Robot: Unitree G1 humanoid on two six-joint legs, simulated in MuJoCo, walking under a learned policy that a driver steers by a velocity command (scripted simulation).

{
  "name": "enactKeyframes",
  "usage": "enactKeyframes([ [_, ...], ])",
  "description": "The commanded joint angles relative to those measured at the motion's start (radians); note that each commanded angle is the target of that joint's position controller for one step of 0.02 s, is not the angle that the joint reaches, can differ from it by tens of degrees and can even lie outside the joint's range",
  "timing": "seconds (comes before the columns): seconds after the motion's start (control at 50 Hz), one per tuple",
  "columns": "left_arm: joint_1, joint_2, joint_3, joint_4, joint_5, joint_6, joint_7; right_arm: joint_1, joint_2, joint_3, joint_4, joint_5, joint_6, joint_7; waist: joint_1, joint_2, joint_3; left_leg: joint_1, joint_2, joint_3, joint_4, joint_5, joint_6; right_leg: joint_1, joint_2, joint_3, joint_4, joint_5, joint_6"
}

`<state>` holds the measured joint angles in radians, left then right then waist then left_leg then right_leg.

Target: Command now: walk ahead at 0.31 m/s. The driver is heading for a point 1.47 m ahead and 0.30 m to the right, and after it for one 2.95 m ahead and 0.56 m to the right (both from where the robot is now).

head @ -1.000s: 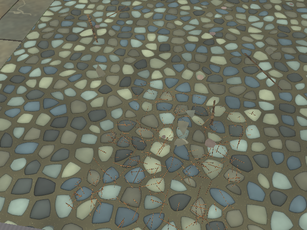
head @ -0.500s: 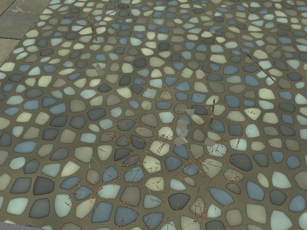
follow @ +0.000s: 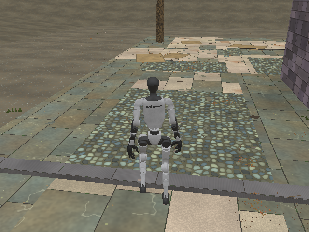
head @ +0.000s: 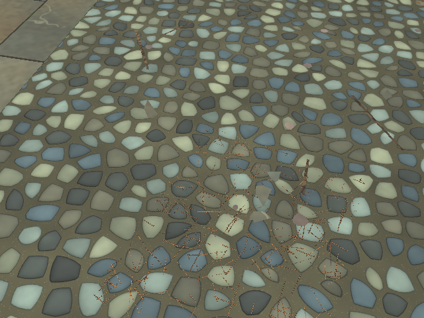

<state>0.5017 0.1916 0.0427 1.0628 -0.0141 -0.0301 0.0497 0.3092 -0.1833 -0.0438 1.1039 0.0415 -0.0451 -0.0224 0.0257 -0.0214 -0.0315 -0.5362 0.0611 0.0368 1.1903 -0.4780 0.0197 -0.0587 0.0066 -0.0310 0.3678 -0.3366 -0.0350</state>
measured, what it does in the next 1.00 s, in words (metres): climbs: left foot 0.04 m higher, then right foot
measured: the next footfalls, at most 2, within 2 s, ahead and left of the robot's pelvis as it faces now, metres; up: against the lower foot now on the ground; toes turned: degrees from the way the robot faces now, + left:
left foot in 0.08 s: +0.10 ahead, +0.17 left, +0.04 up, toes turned +6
right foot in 0.54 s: +0.34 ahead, -0.02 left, +0.06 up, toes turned -9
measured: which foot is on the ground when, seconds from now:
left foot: up 0.00-0.06, down 0.08-0.52, up 0.54-1.00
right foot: down 0.00-0.14, up 0.16-0.52, down 0.54-1.00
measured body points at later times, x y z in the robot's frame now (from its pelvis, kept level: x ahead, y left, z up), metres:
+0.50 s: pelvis +0.20 +0.06 +0.02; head +0.22 +0.07 +0.47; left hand +0.39 +0.30 -0.08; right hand +0.12 -0.15 -0.13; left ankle +0.05 +0.17 -0.72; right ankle +0.29 -0.02 -0.65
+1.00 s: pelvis +0.49 +0.07 +0.05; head +0.53 +0.05 +0.50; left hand +0.42 +0.33 -0.07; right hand +0.73 -0.16 -0.03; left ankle +0.72 +0.17 -0.65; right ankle +0.30 -0.01 -0.68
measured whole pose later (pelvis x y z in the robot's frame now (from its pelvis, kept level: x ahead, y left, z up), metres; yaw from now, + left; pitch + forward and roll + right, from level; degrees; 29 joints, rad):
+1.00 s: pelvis +0.49 +0.07 +0.05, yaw -10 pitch +2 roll +0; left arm 0.52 0.17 0.05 1.00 -0.02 -0.08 0.02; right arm -0.12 -0.21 -0.03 0.78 0.02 -0.11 0.04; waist 0.11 0.05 0.06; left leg -0.60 0.03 -0.01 0.47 0.08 0.02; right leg 0.13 0.00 0.02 0.25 -0.40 -0.01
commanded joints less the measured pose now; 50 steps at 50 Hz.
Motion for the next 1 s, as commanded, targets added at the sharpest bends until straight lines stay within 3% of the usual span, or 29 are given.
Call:
enactKeyframes([
  [0.02, 0.043, 0.085, 0.007, -0.018, 0.001, -0.002, -0.001, -0.092, -0.04, -0.004, -0.091, -0.003, -0.048, 0.027, -0.01, -0.048, 0.199, -0.336, 0.089, -0.04, -0.039, 0.007, -0.003, 0.046, -0.287, 0.269, -0.223, -0.084, -0.155],
  [0.08, -0.002, 0.176, 0.02, -0.061, -0.003, 0.003, 0.001, -0.088, -0.023, 0.009, -0.103, -0.013, -0.048, 0.042, -0.032, -0.067, 0.164, 0.039, 0.016, 0.056, -0.347, 0.065, -0.022, -0.196, -0.223, 0.153, -0.203, -0.071, -0.144],
  [0.1, 0.015, 0.163, 0.014, -0.057, -0.01, 0.008, 0.001, -0.081, -0.049, 0.0, -0.11, -0.008, -0.048, 0.042, -0.051, -0.045, 0.164, 0.093, -0.017, 0.093, -0.431, 0.091, -0.025, -0.183, -0.217, 0.151, -0.167, -0.065, -0.141],
  [0.12, 0.018, 0.143, 0.002, -0.056, -0.009, 0.013, -0.002, -0.03, -0.092, -0.023, -0.095, 0.0, -0.059, 0.041, -0.091, -0.014, 0.136, 0.2, -0.072, 0.137, -0.558, 0.182, -0.024, -0.152, -0.168, 0.114, -0.017, 0.134, -0.113],
  [0.14, 0.055, 0.12, -0.01, -0.047, -0.001, 0.013, -0.011, 0.047, -0.151, -0.053, -0.073, 0.013, -0.077, 0.042, -0.121, 0.058, 0.041, 0.417, -0.095, 0.14, -0.644, 0.3, -0.014, -0.169, -0.104, 0.035, 0.249, 0.5, -0.066],
  [0.16, 0.037, 0.146, -0.014, -0.058, 0.005, 0.003, -0.024, 0.217, -0.209, -0.077, -0.034, 0.032, -0.069, 0.038, -0.188, 0.08, -0.106, 0.728, -0.004, -0.006, -0.704, 0.342, 0.028, -0.327, -0.091, 0.013, 0.511, 0.529, -0.003],
  [0.18, -0.032, 0.088, -0.032, -0.096, 0.023, -0.013, -0.046, 0.367, -0.201, -0.069, 0.028, 0.034, -0.036, 0.03, -0.204, 0.26, -0.191, 0.941, 0.186, -0.253, -0.799, 0.28, 0.059, -0.541, -0.037, 0.031, 0.788, -0.22, 0.024],
  [0.2, -0.146, 0.091, -0.018, -0.126, 0.012, -0.034, -0.064, 0.38, -0.081, -0.03, 0.036, 0.002, -0.007, 0.017, -0.198, 0.173, -0.156, 0.9, 0.236, -0.287, -0.775, 0.41, 0.023, -0.621, -0.026, 0.193, 0.924, -0.365, -0.009],
  [0.22, -0.193, 0.049, -0.012, -0.184, -0.049, -0.032, -0.057, 0.366, -0.13, -0.033, 0.046, -0.028, -0.01, 0.023, -0.17, 0.186, -0.082, 0.797, 0.355, -0.543, -0.951, 0.241, 0.1, -0.76, 0.028, 0.195, 1.027, -0.27, -0.026],
  [0.24, -0.241, 0.063, -0.011, -0.227, -0.075, -0.022, -0.045, 0.258, -0.15, -0.029, 0.031, -0.027, -0.019, 0.03, -0.108, 0.129, 0.079, 0.728, 0.402, -0.531, -0.966, 0.175, 0.128, -0.875, -0.04, 0.159, 1.1, -0.229, -0.046],
  [0.26, -0.294, 0.077, -0.005, -0.245, -0.058, -0.01, -0.043, 0.141, -0.098, -0.013, 0.0, -0.031, -0.026, 0.034, -0.084, 0.081, 0.155, 0.622, 0.35, -0.379, -0.973, 0.171, 0.102, -0.877, -0.082, 0.138, 1.09, -0.169, -0.058],
  [0.3, -0.22, 0.057, 0.001, -0.229, -0.039, 0.022, -0.046, 0.034, -0.053, -0.002, -0.025, -0.04, -0.02, 0.041, 0.005, 0.087, 0.148, 0.465, 0.222, -0.144, -0.988, 0.154, 0.038, -0.734, -0.089, 0.075, 1.054, -0.095, -0.064],
  [0.32, -0.225, 0.061, 0.007, -0.228, -0.028, 0.033, -0.053, 0.043, -0.034, 0.002, -0.024, -0.039, -0.017, 0.035, 0.011, 0.1, 0.147, 0.432, 0.197, -0.081, -1.018, 0.182, 0.04, -0.704, -0.082, 0.033, 1.069, -0.054, -0.057],
  [0.38, -0.33, 0.062, 0.004, -0.295, -0.01, 0.042, -0.057, 0.026, -0.071, 0.002, -0.037, -0.048, -0.023, 0.013, 0.052, 0.114, 0.194, 0.309, 0.156, 0.007, -1.147, 0.233, 0.08, -0.594, -0.083, -0.055, 0.824, -0.023, -0.015],
  [0.42, -0.362, 0.065, 0.009, -0.306, -0.001, 0.03, -0.056, 0.021, -0.113, -0.006, -0.041, -0.049, -0.034, 0.007, 0.078, 0.136, 0.156, 0.303, 0.158, 0.059, -1.181, 0.351, 0.088, -0.435, -0.065, -0.119, 0.706, 0.002, -0.014],
  [0.48, -0.286, 0.113, 0.045, -0.297, 0.002, 0.03, -0.05, 0.029, -0.169, -0.024, -0.045, -0.04, -0.036, 0.002, 0.153, 0.207, 0.071, 0.449, 0.191, 0.095, -0.973, 0.894, 0.1, -0.314, -0.004, -0.166, 0.601, -0.142, -0.071],
  [0.52, -0.035, 0.171, 0.087, -0.244, -0.007, 0.044, -0.043, -0.076, -0.191, -0.032, -0.073, -0.034, -0.028, 0.012, 0.29, 0.205, -0.045, 0.432, 0.184, 0.097, -0.621, 1.052, 0.08, -0.023, 0.012, -0.15, 0.355, -0.084, -0.112],
  [0.54, 0.149, 0.208, 0.109, -0.161, -0.015, 0.049, -0.04, -0.143, -0.172, -0.028, -0.1, -0.033, -0.028, 0.018, 0.364, 0.107, -0.112, 0.278, 0.092, 0.087, -0.228, 0.781, 0.052, 0.222, -0.028, -0.069, 0.252, -0.012, -0.142],
  [0.56, 0.088, 0.187, 0.079, -0.126, 0.0, 0.026, -0.053, -0.112, 0.012, 0.01, -0.15, -0.03, -0.038, 0.036, 0.197, -0.16, -0.084, -0.074, -0.079, 0.009, 0.182, -0.102, 0.05, 0.284, -0.177, 0.284, 0.139, -0.252, -0.186],
  [0.58, -0.063, 0.167, 0.059, -0.171, 0.023, -0.021, -0.064, -0.082, 0.012, 0.005, -0.197, 0.026, -0.081, 0.045, 0.097, -0.27, -0.038, -0.223, -0.143, -0.218, 0.357, -0.019, 0.1, 0.123, -0.351, 0.783, -0.17, -0.269, -0.315],
  [0.6, -0.129, 0.11, 0.037, -0.176, 0.019, -0.056, -0.077, -0.103, -0.067, -0.01, -0.228, 0.047, -0.098, 0.048, 0.046, -0.165, 0.071, -0.266, -0.081, -0.2, 0.388, 0.063, 0.129, 0.036, -0.408, 0.73, -0.224, -0.235, -0.325],
  [0.62, -0.154, 0.051, 0.018, -0.157, 0.009, -0.076, -0.089, -0.106, -0.082, -0.008, -0.241, 0.031, -0.096, 0.048, 0.011, -0.023, 0.107, -0.237, -0.021, -0.178, 0.366, 0.156, 0.141, -0.047, -0.378, 0.584, -0.221, -0.194, -0.288],
  [0.64, -0.183, 0.061, 0.014, -0.139, 0.008, -0.086, -0.097, -0.084, -0.056, -0.003, -0.241, 0.007, -0.088, 0.04, -0.039, 0.047, 0.105, -0.189, 0.031, -0.145, 0.308, 0.237, 0.134, -0.112, -0.32, 0.464, -0.228, -0.135, -0.241],
  [0.68, -0.201, 0.057, 0.006, -0.12, 0.016, -0.091, -0.087, -0.077, -0.082, -0.007, -0.231, -0.003, -0.068, 0.026, -0.071, 0.034, 0.128, -0.127, 0.077, -0.121, 0.177, 0.272, 0.096, -0.174, -0.238, 0.3, -0.254, 0.014, -0.208],
  [0.76, -0.06, 0.084, 0.001, -0.085, 0.004, -0.101, -0.057, -0.263, -0.095, -0.01, -0.286, -0.036, -0.055, 0.026, -0.022, 0.047, 0.141, -0.223, 0.08, -0.058, -0.103, 0.409, 0.017, -0.069, -0.189, 0.17, -0.274, 0.398, -0.191],
  [0.84, 0.014, 0.113, 0.008, -0.095, 0.009, -0.082, -0.029, -0.458, -0.064, -0.002, -0.345, -0.018, -0.062, 0.04, 0.041, -0.019, 0.129, -0.154, 0.0, -0.015, -0.491, 0.582, -0.032, -0.023, -0.146, 0.115, -0.269, 0.401, -0.155],
  [0.92, 0.059, 0.129, 0.027, -0.083, -0.004, -0.07, -0.031, -0.569, -0.092, -0.007, -0.395, -0.011, -0.071, 0.053, 0.076, -0.081, 0.173, -0.146, -0.029, -0.019, -0.668, 0.581, -0.028, 0.07, -0.19, 0.148, -0.206, 0.408, -0.142],
  [0.96, 0.056, 0.143, 0.042, -0.08, -0.006, -0.052, -0.022, -0.555, -0.124, -0.018, -0.413, -0.015, -0.085, 0.061, 0.049, -0.114, 0.152, -0.087, -0.044, -0.036, -0.73, 0.579, -0.003, 0.12, -0.207, 0.156, -0.117, 0.551, -0.109],
  [1.0, -0.003, 0.172, 0.061, -0.109, -0.003, -0.039, -0.015, -0.422, -0.186, -0.043, -0.382, -0.025, -0.095, 0.054, -0.021, -0.162, 0.056, 0.084, -0.087, -0.029, -0.737, 0.547, 0.028, 0.141, -0.198, 0.165, 0.025, 0.792, -0.066],
])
